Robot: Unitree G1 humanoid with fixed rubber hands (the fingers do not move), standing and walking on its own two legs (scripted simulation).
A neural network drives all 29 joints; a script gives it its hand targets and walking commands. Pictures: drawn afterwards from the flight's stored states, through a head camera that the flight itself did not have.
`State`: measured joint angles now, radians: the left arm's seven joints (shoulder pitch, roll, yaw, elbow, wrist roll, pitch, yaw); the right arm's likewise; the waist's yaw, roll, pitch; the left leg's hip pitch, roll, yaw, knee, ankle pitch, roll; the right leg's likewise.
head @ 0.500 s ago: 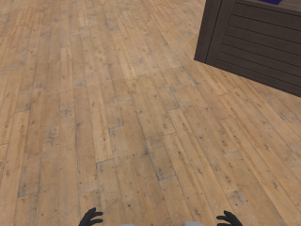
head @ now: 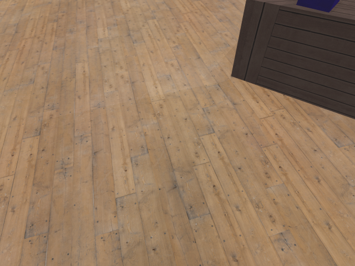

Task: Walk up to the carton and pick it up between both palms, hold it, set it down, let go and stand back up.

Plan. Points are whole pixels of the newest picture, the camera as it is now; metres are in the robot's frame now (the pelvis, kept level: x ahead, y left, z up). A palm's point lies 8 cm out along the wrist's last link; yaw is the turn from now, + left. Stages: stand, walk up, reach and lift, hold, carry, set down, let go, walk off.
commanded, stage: stand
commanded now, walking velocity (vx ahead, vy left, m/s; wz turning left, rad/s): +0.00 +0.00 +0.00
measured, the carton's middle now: out of the picture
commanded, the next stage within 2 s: none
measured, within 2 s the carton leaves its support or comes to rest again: neither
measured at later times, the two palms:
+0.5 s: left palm out of the picture +0.02 +0.20 -0.14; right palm out of the picture -0.01 -0.22 -0.14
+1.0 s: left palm out of the picture -0.02 +0.17 -0.14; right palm out of the picture -0.03 -0.22 -0.14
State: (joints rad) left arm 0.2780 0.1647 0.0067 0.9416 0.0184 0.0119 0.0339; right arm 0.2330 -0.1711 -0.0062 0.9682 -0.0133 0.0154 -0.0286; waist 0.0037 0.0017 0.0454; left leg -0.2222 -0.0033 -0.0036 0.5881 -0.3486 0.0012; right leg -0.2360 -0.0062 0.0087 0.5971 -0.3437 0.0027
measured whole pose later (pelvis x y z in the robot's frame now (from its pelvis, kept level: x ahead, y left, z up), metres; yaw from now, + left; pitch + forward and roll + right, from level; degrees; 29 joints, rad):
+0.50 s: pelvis +0.01 -0.01 +0.01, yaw +0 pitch -3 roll +0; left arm 0.25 0.13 0.01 1.12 0.01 -0.01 0.04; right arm 0.26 -0.12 0.00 1.19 -0.01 0.00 -0.05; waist 0.00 0.00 0.06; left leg -0.12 0.02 -0.01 0.49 -0.32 -0.02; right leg -0.14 0.02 0.00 0.50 -0.31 -0.02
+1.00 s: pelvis +0.01 -0.03 +0.01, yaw +0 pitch -3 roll +0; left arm 0.27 0.10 0.00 1.18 0.01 -0.01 0.04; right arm 0.26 -0.10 0.01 1.24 -0.01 0.01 -0.05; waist 0.00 0.00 0.08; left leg -0.12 0.04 -0.02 0.46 -0.29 -0.05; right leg -0.14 0.04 -0.01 0.48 -0.29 -0.04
